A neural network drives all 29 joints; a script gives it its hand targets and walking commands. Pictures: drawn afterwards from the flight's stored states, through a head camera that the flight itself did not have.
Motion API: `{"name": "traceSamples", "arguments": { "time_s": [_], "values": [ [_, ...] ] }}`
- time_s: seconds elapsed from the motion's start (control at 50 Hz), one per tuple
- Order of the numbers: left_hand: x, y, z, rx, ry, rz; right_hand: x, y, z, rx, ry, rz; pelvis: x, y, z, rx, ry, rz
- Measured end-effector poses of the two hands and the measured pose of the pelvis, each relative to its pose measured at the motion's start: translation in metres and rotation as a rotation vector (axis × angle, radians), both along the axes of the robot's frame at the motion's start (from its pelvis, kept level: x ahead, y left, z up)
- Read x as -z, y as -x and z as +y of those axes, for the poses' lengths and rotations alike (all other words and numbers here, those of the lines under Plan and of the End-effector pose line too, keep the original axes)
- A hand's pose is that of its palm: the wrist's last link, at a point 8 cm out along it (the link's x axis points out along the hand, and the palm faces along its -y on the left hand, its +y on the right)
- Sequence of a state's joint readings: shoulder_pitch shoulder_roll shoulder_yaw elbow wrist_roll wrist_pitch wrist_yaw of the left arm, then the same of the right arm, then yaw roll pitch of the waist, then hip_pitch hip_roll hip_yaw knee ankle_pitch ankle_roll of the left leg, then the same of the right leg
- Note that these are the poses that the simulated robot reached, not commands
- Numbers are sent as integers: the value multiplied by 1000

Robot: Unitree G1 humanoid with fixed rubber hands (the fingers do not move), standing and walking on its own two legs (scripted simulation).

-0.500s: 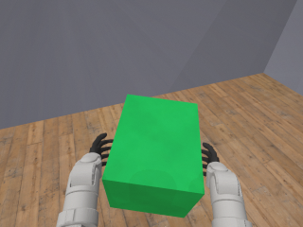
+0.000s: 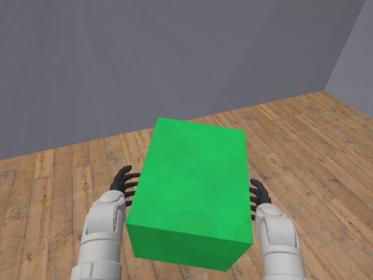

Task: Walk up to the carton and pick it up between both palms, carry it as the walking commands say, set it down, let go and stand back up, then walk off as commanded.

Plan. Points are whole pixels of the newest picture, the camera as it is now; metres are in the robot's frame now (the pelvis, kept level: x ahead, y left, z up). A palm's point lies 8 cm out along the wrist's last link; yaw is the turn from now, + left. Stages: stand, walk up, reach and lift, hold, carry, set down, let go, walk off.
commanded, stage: hold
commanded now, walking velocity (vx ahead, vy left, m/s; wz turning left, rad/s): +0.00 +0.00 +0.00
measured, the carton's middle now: (191, 192) +0.35 +0.00 -0.01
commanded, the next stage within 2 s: carry in 0.76 s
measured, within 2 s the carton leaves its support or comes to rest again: neither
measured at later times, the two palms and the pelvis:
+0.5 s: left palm (117, 199) +0.28 +0.16 +0.05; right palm (263, 213) +0.27 -0.16 +0.03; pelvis +0.00 +0.00 +0.00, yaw +0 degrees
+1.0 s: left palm (120, 198) +0.26 +0.15 +0.08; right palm (275, 214) +0.25 -0.17 +0.05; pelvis -0.01 -0.02 -0.02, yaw -3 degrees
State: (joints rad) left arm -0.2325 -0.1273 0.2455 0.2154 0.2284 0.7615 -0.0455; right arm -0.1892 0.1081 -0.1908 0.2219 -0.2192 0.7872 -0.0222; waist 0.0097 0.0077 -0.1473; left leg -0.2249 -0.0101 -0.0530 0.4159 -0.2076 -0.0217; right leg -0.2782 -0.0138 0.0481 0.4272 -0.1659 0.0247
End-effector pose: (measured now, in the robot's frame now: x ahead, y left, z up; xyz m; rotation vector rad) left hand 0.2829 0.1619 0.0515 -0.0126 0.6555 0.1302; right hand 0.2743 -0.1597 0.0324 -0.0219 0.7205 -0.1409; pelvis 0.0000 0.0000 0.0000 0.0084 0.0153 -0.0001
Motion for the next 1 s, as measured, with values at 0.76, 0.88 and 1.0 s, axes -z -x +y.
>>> {"name": "traceSamples", "arguments": {
  "time_s": [0.76, 0.88, 1.0],
  "values": [
    [0, 5, -1, -2, -4, -2, 0, 5, -1, -3, 0, 0, 0, 1, 0, -1, 0, -1],
    [-6, 13, -2, -5, 5, -57, -8, 11, -2, -5, 11, -55, 9, 6, -1, 4, 3, -59],
    [-26, 20, -15, -20, 23, -110, -22, 20, -15, 5, -6, -108, 21, 8, -17, 46, -7, -89]
  ]
}}
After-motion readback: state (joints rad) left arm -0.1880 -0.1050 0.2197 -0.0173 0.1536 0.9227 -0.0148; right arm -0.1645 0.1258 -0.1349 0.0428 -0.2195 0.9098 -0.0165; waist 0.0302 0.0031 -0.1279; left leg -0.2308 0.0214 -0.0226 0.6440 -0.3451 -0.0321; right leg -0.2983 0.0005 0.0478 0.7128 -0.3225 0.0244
